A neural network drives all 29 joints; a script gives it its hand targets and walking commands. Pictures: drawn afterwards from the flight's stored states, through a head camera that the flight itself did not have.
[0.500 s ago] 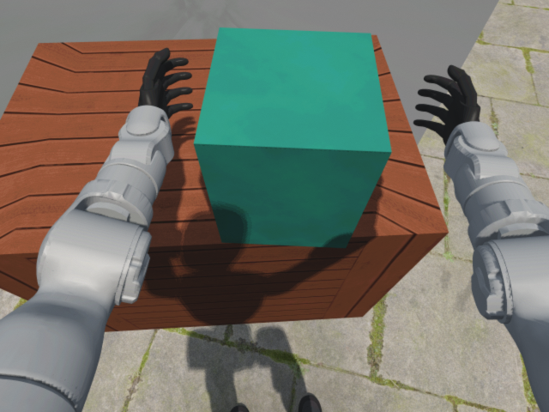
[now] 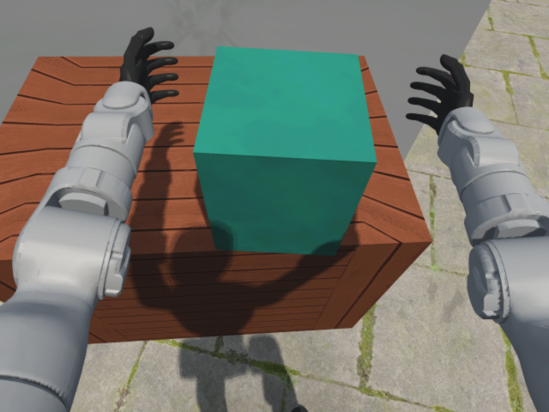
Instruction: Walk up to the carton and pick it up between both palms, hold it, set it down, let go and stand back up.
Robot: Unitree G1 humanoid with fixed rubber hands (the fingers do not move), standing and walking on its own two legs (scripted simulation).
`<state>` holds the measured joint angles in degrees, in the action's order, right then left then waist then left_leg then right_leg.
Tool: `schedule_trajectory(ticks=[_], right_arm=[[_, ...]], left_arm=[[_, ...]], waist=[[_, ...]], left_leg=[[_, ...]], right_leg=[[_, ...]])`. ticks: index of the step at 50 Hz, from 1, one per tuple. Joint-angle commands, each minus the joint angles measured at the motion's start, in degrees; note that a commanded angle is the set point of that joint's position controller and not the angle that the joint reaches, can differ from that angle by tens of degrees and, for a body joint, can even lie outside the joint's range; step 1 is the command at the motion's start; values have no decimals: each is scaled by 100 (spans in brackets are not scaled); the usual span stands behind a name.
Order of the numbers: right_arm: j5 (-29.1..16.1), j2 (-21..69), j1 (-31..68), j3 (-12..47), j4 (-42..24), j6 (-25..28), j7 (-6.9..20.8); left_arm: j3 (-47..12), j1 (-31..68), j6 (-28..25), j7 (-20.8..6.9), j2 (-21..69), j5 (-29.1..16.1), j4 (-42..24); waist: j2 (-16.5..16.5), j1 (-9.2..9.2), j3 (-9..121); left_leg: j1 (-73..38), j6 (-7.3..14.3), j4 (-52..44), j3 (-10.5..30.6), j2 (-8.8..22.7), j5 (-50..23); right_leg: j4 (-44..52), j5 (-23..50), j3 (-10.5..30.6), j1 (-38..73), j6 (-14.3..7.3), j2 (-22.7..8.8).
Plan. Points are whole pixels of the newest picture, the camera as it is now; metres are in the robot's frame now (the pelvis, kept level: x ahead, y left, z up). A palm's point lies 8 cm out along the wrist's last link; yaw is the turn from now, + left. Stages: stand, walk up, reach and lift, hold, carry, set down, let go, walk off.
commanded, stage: set down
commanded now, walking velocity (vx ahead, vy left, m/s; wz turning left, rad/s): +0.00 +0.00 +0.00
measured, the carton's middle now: (281, 159) +0.51 -0.02 +0.03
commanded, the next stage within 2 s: none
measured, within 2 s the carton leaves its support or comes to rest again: neither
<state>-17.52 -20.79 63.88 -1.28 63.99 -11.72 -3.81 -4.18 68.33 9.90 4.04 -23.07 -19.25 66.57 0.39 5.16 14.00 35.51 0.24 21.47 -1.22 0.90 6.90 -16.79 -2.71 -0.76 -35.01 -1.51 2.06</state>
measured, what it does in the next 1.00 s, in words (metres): stands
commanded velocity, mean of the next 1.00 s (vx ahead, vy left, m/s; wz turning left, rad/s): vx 0.00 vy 0.00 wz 0.00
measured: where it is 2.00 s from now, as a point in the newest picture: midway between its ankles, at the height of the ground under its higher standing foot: outside the picture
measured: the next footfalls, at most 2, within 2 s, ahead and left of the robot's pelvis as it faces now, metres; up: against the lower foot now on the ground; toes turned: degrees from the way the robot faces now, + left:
none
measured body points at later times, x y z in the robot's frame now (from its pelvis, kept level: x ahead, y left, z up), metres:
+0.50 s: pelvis +0.01 +0.01 +0.01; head +0.05 +0.02 +0.46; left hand +0.44 +0.18 +0.08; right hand +0.41 -0.23 +0.09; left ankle +0.01 +0.12 -0.74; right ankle +0.03 -0.10 -0.74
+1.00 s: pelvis +0.01 +0.01 +0.01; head +0.03 +0.02 +0.46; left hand +0.36 +0.18 +0.01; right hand +0.33 -0.23 +0.02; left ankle +0.01 +0.12 -0.74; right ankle +0.03 -0.10 -0.74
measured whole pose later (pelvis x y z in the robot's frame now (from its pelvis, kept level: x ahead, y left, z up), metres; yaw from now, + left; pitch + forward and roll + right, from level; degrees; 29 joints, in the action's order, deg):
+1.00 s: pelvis +0.01 +0.01 +0.01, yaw -1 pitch +7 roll -1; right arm -11.4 -11.8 20.6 -4.6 48.8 8.1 -2.1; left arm -2.5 20.3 -9.1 3.3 -10.6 -10.3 46.3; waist 0.4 2.5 5.3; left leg 17.9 0.8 21.1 -1.9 0.5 9.9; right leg -17.6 -5.9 0.5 -18.4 -1.0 1.8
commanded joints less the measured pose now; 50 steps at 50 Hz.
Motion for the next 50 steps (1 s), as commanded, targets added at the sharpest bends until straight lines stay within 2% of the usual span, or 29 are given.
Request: schedule_trajectory(ticks=[1,2,4,5,6,7,10,12,14,16,19,20,21,23,25,27,28,31,33,35,37,39,41,42,43,44,46,48,50], right_arm=[[55,-1235,2740,-292,-1379,185,-80],[110,-1181,2568,-299,-1473,153,-89],[131,-1103,2459,-406,-1612,135,-100],[129,-968,1759,-295,-1457,162,-86],[132,-956,1960,-322,-1670,185,-96],[110,-933,1803,-305,-1629,195,-83],[192,-685,1172,-329,-2024,401,-106],[241,-703,1136,-433,-2324,512,-120],[282,-558,692,-369,-2436,654,-81],[380,-587,1074,-527,-2576,714,-69],[374,-594,980,-609,-2975,898,-11],[401,-579,564,-658,-2839,937,-3],[404,-628,771,-627,-2786,962,3],[440,-547,620,-675,-2597,969,45],[355,-437,-238,-547,-2661,1189,35],[428,-525,156,-705,-2914,1306,-8],[439,-339,-273,-581,-2653,1336,16],[457,-340,-625,-598,-2776,1500,20],[451,-253,-694,-567,-2420,1460,38],[476,-154,-1393,-458,-2236,1552,43],[501,-191,-1217,-570,-2513,1699,17],[536,-162,-1456,-629,-2719,1824,44],[558,-31,-1819,-566,-2495,1934,80],[638,-89,-1519,-583,-2479,1926,102],[639,-18,-1914,-553,-2511,1963,133],[664,-126,-1564,-690,-2753,2008,144],[626,-17,-2047,-583,-2526,2149,189],[611,26,-2251,-461,-2734,2317,184],[614,214,-2375,-347,-2604,2397,174]], left_arm=[[244,2599,-117,-55,-776,125,-1436],[288,2461,-70,-85,-734,157,-1540],[408,2355,-76,-144,-747,214,-1675],[479,1738,-84,-175,-569,400,-1636],[576,1849,-116,-192,-618,411,-1854],[632,1617,-126,-204,-624,483,-1718],[776,1002,-305,-273,-332,660,-2078],[839,799,-408,-287,-287,684,-2340],[901,323,-521,-284,-165,768,-2418],[974,608,-618,-268,-281,768,-2624],[764,532,-884,-143,-266,639,-3094],[714,150,-945,-99,-123,701,-3172],[709,265,-963,-100,-70,676,-3077],[664,106,-1014,-41,-55,721,-3095],[726,-768,-1070,-85,215,808,-3195],[775,-519,-1199,-80,45,808,-3401],[700,-805,-1204,-115,231,880,-3213],[779,-1234,-1322,-127,313,969,-3472],[709,-1241,-1291,-142,387,1028,-3151],[713,-1880,-1267,-173,587,1179,-3059],[725,-1817,-1436,-185,502,1118,-3157],[551,-2047,-1631,-122,522,1037,-3439],[510,-2336,-1776,-139,660,1115,-3236],[539,-2062,-1803,-141,587,1071,-3216],[463,-2475,-1862,-107,615,1057,-3247],[435,-2219,-1952,-57,509,906,-3421],[228,-2675,-2073,-14,721,857,-3282],[303,-3000,-2250,-48,719,865,-3194],[315,-3089,-2344,-117,694,921,-2966]], waist=[[-503,71,4203],[-428,109,4122],[-340,59,3840],[-338,47,3552],[-412,25,3494],[-271,-5,3229],[-166,-10,3053],[-181,-94,3010],[0,-150,2834],[-40,-158,2705],[-20,-188,2956],[-129,-142,2888],[-100,-167,2923],[-235,-210,2899],[-146,-197,2892],[-140,-202,3244],[-108,-161,2960],[-100,-184,2710],[-204,-176,2210],[-161,-168,1761],[-62,-177,1610],[-166,-159,1712],[-218,-176,1521],[-223,-209,1486],[-262,-267,1364],[-236,-227,1504],[-217,-173,1274],[-6,-252,1435],[119,-293,1345]], left_leg=[[-2631,-65,162,129,2,-1965],[-2753,-105,162,167,10,-2073],[-2672,-51,51,172,18,-1848],[-2733,-54,-16,159,27,-1815],[-2668,-42,-51,159,16,-1868],[-2656,-4,-113,172,15,-1845],[-2595,17,-182,175,-1,-1726],[-2535,56,-239,147,-48,-1650],[-2612,82,-281,138,-19,-1572],[-2435,87,-300,115,-59,-1284],[-2452,135,-260,107,-56,-999],[-2560,94,-273,78,-48,-1085],[-2552,84,-204,97,-54,-1155],[-2494,58,-215,95,-39,-836],[-2745,59,-90,76,-11,-1405],[-2641,33,-85,101,-58,-1386],[-2593,13,-105,106,-26,-1351],[-2693,-34,-123,129,-77,-1405],[-2616,-65,-234,138,-35,-1011],[-2746,-102,-304,146,-22,-942],[-2657,-62,-333,127,-47,-707],[-2705,-88,-317,141,-38,-895],[-2692,-122,-297,97,-43,-804],[-2592,-140,-359,94,-33,-491],[-2588,-142,-390,72,-29,-401],[-2463,-134,-377,68,-45,-314],[-2474,-139,-316,69,16,-282],[-2422,-80,-261,79,-28,-561],[-2144,-14,-259,36,-31,-339]], right_leg=[[-217,2268,63,2545,294,-128],[-157,2317,56,2612,265,-112],[-114,2182,83,2714,256,-130],[-30,2211,136,2878,217,-194],[-39,2277,135,2963,222,-159],[-32,2321,166,3000,223,-177],[-59,2404,203,3260,194,-181],[-64,2345,197,3330,185,-135],[-60,2348,209,3469,161,-149],[-79,2072,159,3314,160,-76],[-171,1796,128,3147,134,-51],[-167,1870,141,3164,75,-44],[-233,1895,136,3100,91,-32],[-222,1499,146,2917,52,-25],[-231,2082,212,3141,28,-80],[-281,2141,183,3158,52,12],[-269,2155,187,3216,33,-26],[-209,2143,184,3183,39,24],[-121,1699,196,3092,6,-40],[-45,1664,182,3213,-7,-74],[-50,1411,177,3108,29,-28],[-66,1493,194,3062,-10,-6],[-25,1363,206,3134,-51,-40],[-43,1054,142,3028,-53,-20],[-35,936,153,2958,-66,-22],[-48,812,133,2876,-35,5],[-98,783,164,2852,-74,-75],[-188,1174,237,3057,-16,-71],[-273,1194,275,3286,66,-133]])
